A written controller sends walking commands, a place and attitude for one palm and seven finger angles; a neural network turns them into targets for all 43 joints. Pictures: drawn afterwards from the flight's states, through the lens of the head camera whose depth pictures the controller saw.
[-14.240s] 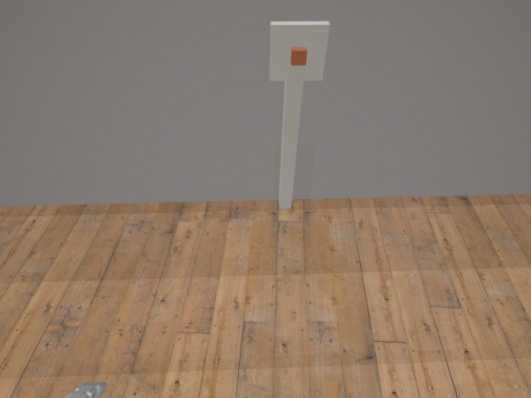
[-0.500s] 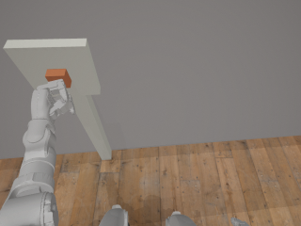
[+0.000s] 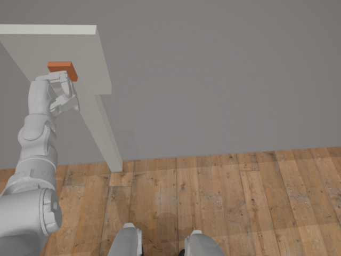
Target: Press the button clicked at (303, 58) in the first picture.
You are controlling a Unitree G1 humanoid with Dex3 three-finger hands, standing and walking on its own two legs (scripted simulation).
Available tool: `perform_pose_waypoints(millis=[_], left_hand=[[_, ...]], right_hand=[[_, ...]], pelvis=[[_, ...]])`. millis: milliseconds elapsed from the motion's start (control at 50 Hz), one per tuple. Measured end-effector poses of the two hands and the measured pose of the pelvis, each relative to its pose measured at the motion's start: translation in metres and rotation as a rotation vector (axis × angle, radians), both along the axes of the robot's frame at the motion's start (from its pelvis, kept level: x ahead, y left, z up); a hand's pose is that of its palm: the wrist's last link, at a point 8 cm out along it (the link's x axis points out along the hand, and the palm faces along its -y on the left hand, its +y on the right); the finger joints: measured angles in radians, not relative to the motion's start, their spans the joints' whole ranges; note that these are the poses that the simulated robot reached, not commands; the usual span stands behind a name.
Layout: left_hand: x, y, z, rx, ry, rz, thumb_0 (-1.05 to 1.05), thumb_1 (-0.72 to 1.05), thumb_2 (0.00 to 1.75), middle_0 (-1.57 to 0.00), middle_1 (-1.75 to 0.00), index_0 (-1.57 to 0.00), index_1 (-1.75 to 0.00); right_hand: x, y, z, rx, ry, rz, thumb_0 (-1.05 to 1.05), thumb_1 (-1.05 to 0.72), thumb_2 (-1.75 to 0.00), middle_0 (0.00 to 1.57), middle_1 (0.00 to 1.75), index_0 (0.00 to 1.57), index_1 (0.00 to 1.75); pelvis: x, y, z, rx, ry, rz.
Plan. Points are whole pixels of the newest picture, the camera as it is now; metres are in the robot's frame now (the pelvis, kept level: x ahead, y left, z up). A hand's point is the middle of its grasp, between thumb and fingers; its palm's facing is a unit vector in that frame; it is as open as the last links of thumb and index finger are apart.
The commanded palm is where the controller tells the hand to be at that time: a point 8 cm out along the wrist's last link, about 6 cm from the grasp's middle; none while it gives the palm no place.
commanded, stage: press the button with the knuckle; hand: left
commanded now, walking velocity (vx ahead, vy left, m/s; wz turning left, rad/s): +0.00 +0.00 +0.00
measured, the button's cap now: (64, 69) +0.51 +0.24 +0.10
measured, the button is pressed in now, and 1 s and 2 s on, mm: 11 0 0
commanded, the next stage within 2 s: hold the button down briefly in 0.08 s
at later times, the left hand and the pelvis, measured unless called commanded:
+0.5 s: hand (72, 95) +0.46 +0.22 +0.07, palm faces +0.06 -1.00 -0.03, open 2.9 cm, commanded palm +0.47 +0.26 +0.07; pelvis -0.03 +0.00 -0.01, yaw +0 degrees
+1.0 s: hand (73, 101) +0.45 +0.22 +0.07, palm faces +0.09 -1.00 -0.01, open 3.3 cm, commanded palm +0.41 +0.26 +0.07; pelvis -0.01 +0.01 +0.00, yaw -1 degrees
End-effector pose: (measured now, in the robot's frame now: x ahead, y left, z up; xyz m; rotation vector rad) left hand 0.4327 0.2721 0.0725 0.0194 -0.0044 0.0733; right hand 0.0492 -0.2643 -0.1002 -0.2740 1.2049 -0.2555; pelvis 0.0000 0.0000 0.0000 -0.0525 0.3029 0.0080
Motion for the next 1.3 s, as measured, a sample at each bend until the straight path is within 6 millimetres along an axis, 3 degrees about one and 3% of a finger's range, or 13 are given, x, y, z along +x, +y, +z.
perform_pose_waypoints(millis=[420,760,1000,1120,1300], left_hand=[[0.005,0.003,-0.001,0.011,-0.002,-0.011,-0.03,0.72,0.98,-1.3,-1.5,-1.43,-1.5],[0.001,0.002,-0.002,-0.004,-0.007,0.009,0.03,0.75,0.94,-1.3,-1.5,-1.44,-1.5],[-0.011,-0.002,-0.003,-0.009,-0.001,0.017,0.03,0.87,0.9,-1.3,-1.5,-1.41,-1.5],[-0.022,-0.011,-0.007,-0.017,0.005,0.003,0.03,0.89,0.9,-1.3,-1.5,-1.35,-1.5],[-0.056,-0.006,-0.008,-0.007,0.001,0.019,0.02,0.9,0.9,-1.3,-1.5,-1.31,-1.5]], right_hand=[[-0.038,-0.001,-0.004,-0.035,0.01,0.012,0.01,-0.91,-0.9,0.21,0.3,0.2,0.3],[-0.04,0.007,-0.004,-0.018,0.005,0.011,0.01,-0.91,-0.9,0.21,0.3,0.2,0.3],[-0.008,0.015,0.005,0.021,-0.033,-0.003,0.01,-0.91,-0.9,0.21,0.3,0.2,0.3],[0.022,0.017,0.013,0.038,-0.081,-0.005,0.01,-0.91,-0.9,0.21,0.3,0.2,0.3],[0.074,0.018,0.023,0.055,-0.183,0.03,0.01,-0.91,-0.9,0.2,0.3,0.2,0.3]], pelvis=[[-0.023,0.002,-0.013,-0.013,0.024,0.001],[-0.025,0.008,-0.011,-0.012,0.02,-0.01],[-0.006,0.011,0.002,-0.003,-0.007,-0.023],[0.009,0.012,0.01,0.004,-0.022,-0.034],[0.029,0.01,0.017,0.011,-0.041,-0.033]])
